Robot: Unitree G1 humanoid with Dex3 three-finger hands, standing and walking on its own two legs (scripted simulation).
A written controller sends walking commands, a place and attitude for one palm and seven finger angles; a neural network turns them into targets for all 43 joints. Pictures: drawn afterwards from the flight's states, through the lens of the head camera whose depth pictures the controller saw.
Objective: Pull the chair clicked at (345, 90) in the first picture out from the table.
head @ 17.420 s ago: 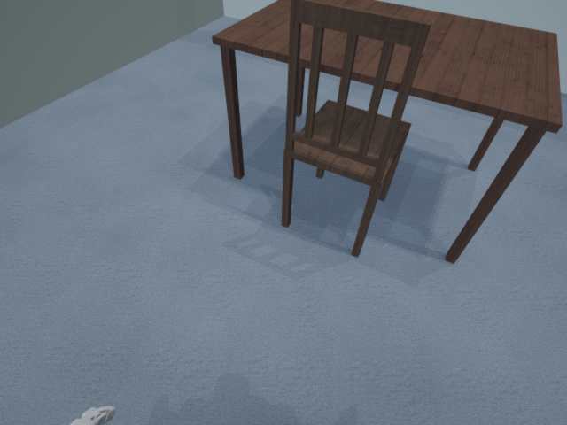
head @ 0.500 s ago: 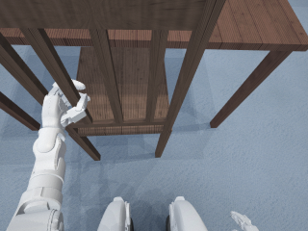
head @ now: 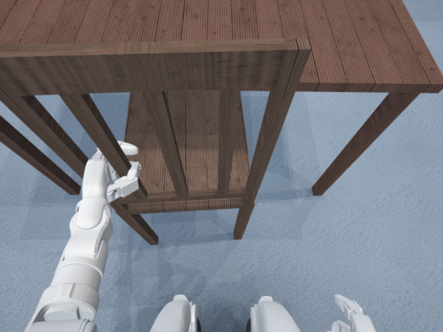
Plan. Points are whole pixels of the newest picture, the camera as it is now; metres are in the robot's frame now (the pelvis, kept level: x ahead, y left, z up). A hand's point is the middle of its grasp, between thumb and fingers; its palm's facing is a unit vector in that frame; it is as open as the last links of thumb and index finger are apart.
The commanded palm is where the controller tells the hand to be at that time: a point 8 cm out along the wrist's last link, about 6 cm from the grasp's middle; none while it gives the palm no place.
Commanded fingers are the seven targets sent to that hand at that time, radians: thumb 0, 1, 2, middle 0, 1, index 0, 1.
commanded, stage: step backward, pulling the chair out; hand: left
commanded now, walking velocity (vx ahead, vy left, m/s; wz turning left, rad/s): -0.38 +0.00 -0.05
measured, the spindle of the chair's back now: (172, 157) +0.42 +0.09 +0.01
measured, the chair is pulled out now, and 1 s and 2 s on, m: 0.04 0.16 0.25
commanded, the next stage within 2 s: none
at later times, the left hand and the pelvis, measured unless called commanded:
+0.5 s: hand (148, 214) +0.32 +0.13 -0.01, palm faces +0.06 -0.99 -0.13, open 5.5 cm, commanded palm +0.30 +0.18 -0.01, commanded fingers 0.00 0.90 0.90 -0.50 -1.45 -0.50 -1.45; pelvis -0.04 -0.01 +0.05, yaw -2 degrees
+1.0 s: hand (135, 249) +0.26 +0.14 -0.01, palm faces +0.07 -0.99 -0.15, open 5.6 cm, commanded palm +0.25 +0.19 -0.01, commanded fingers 0.00 0.90 0.90 -0.50 -1.45 -0.50 -1.45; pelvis -0.09 +0.00 +0.04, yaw -2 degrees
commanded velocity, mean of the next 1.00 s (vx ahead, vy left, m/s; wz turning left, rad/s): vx -0.38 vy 0.01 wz -0.02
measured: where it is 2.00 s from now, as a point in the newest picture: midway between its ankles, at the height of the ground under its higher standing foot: outside the picture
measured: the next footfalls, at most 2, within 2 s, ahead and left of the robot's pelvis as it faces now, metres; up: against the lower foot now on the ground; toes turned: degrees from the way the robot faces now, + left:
left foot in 1.26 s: -0.08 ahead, +0.15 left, +0.00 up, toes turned +0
right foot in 1.84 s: -0.09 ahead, -0.13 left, +0.00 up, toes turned -4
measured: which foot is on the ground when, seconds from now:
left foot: down 0.00-1.00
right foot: down 0.00-1.00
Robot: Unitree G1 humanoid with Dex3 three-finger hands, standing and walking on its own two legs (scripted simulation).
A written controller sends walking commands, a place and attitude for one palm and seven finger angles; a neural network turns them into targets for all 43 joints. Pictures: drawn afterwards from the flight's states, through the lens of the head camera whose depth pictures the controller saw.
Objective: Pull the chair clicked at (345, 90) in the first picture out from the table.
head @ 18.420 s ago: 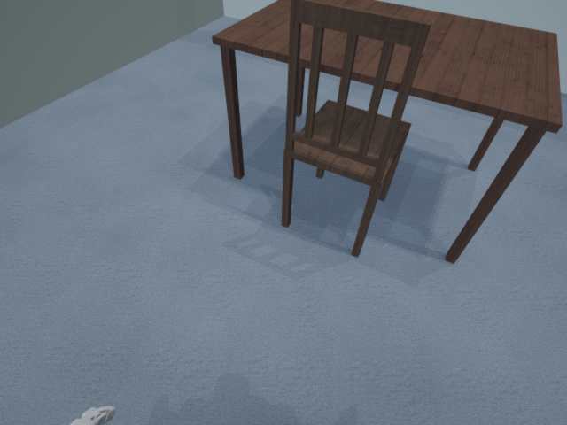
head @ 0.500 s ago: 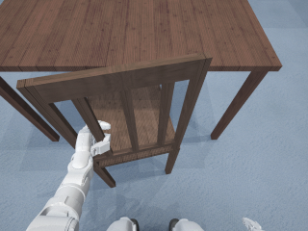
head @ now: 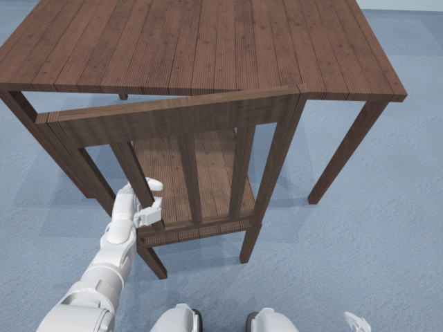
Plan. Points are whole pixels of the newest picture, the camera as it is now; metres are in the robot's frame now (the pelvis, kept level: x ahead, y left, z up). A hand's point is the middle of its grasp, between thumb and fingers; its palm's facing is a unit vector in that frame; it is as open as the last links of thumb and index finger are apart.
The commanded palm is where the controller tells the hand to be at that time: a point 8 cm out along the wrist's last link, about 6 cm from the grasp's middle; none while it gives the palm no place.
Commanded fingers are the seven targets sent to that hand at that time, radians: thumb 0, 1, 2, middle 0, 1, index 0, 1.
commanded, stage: step backward, pulling the chair out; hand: left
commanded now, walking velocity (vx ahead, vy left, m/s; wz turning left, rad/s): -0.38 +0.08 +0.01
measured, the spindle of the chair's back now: (192, 187) +0.39 +0.08 -0.04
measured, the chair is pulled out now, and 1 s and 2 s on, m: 0.16 0.25 0.51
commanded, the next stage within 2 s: stop walking, hand still on the chair in 1.82 s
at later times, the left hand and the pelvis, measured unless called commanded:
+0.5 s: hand (154, 214) +0.34 +0.16 -0.05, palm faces +0.12 -0.98 -0.15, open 5.6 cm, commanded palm +0.31 +0.21 -0.05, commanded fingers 0.00 0.90 0.90 -0.50 -1.45 -0.50 -1.45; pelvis -0.02 -0.01 +0.00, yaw +1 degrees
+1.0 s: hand (147, 253) +0.25 +0.16 -0.05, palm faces +0.14 -0.98 -0.15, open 5.5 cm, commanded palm +0.24 +0.21 -0.05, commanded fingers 0.00 0.90 0.90 -0.50 -1.45 -0.50 -1.45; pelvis -0.10 +0.00 +0.00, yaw +0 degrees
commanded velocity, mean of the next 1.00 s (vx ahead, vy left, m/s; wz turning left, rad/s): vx -0.38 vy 0.02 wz -0.02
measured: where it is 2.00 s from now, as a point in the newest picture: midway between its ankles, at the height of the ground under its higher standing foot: outside the picture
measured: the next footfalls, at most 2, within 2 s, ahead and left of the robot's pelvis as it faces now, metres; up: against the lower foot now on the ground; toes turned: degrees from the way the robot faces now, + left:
left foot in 0.26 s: +0.01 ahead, +0.15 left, +0.00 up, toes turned +2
right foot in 0.84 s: +0.01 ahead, -0.13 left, +0.00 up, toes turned -2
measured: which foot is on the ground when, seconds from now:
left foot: down 0.00-0.10, up 0.12-0.24, down 0.26-0.94, up 0.96-1.00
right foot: down 0.00-0.70, up 0.72-0.82, down 0.84-1.00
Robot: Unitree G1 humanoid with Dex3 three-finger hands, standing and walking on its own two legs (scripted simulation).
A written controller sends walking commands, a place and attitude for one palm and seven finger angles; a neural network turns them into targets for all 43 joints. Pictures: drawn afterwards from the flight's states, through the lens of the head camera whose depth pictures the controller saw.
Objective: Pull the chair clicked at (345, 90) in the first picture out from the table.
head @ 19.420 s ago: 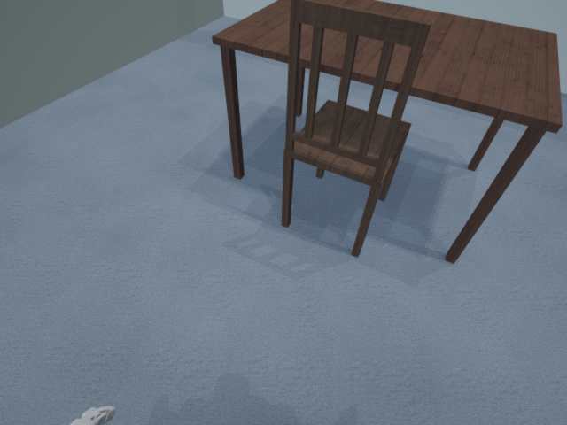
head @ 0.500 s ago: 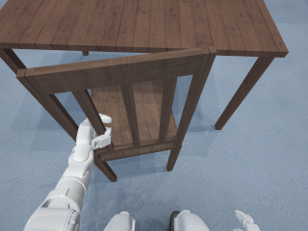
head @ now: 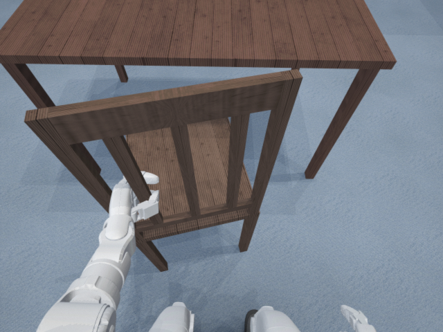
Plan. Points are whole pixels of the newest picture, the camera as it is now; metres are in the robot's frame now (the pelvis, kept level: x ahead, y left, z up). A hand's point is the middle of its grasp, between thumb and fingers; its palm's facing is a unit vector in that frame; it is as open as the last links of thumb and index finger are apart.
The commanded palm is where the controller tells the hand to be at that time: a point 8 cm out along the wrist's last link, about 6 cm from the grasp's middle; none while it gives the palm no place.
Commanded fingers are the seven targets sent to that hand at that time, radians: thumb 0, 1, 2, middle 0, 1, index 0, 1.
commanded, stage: step backward, pulling the chair out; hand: left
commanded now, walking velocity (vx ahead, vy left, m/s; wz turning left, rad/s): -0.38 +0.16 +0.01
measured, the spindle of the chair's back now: (189, 179) +0.40 +0.08 -0.04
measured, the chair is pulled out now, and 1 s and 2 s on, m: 0.25 0.51 0.64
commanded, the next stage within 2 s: stop walking, hand still on the chair in 0.82 s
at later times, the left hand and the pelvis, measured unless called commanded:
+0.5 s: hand (149, 255) +0.25 +0.15 -0.05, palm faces +0.17 -0.98 -0.13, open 5.5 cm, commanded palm +0.23 +0.20 -0.05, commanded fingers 0.00 0.90 0.90 -0.50 -1.45 -0.50 -1.45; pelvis -0.11 -0.01 +0.01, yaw -2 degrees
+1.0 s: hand out of the picture +0.10 +0.15 -0.05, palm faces +0.15 -0.98 -0.15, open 5.5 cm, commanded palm +0.07 +0.20 -0.04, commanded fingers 0.00 0.90 0.90 -0.50 -1.45 -0.50 -1.45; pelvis -0.24 -0.01 +0.00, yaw -1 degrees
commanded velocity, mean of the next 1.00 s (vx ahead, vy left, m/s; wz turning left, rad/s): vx -0.29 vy -0.03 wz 0.02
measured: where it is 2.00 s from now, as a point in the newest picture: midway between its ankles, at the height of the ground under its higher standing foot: outside the picture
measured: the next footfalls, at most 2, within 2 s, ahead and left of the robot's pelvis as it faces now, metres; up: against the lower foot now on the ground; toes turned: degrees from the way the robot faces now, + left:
left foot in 0.10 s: +0.02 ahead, +0.15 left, +0.00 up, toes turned +0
right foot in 0.34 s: -0.05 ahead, -0.13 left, +0.00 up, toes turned -4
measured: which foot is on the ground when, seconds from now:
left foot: up 0.00-0.08, down 0.10-0.42, up 0.44-0.62, down 0.64-0.98, up 1.00-1.00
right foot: down 0.00-0.14, up 0.16-0.32, down 0.34-0.68, up 0.70-0.92, down 0.94-1.00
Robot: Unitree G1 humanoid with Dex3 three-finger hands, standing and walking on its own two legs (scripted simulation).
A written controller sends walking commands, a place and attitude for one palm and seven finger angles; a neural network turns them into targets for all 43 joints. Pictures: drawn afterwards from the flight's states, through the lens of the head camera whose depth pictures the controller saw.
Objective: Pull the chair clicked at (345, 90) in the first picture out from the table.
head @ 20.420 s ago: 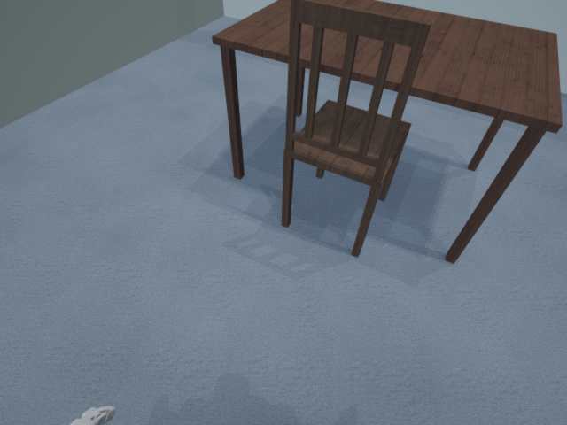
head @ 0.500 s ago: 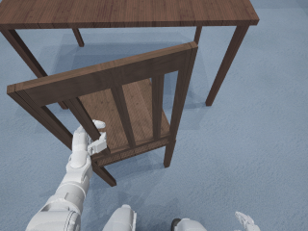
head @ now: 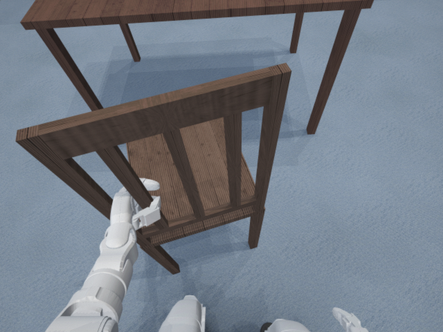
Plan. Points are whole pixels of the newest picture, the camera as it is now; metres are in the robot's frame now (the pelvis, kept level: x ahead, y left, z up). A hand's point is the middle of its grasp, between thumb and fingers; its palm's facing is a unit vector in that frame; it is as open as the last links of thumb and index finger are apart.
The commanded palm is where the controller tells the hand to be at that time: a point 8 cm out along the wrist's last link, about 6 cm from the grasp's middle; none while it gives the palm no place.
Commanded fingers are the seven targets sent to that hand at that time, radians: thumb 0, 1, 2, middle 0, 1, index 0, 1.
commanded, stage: stop walking, hand still on the chair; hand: left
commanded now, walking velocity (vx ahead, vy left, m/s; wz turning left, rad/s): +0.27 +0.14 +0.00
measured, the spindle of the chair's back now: (189, 182) +0.39 +0.10 -0.04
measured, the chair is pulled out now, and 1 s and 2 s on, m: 0.51 0.64 0.65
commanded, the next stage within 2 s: open the thumb and straighten the fingers in 0.82 s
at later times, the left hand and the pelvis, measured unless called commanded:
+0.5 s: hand (146, 272) +0.21 +0.16 -0.05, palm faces +0.16 -0.98 -0.12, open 5.5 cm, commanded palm +0.19 +0.21 -0.05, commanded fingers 0.00 0.90 0.90 -0.50 -1.45 -0.50 -1.45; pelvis -0.04 +0.01 +0.01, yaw +1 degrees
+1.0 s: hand (144, 275) +0.21 +0.16 -0.05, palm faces +0.16 -0.98 -0.12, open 5.6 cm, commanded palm +0.17 +0.22 -0.04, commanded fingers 0.00 0.30 0.61 -0.50 -1.45 -0.50 -1.45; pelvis -0.04 +0.01 +0.01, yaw +1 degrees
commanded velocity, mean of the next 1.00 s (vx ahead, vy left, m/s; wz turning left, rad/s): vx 0.08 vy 0.01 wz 0.00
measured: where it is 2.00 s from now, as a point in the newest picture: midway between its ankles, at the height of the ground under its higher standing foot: outside the picture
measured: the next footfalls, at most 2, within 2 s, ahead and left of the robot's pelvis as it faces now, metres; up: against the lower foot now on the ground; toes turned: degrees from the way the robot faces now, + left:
left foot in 0.22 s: -0.05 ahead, +0.11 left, +0.00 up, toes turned +4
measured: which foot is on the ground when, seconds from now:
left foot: up 0.00-0.20, down 0.22-1.00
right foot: down 0.00-1.00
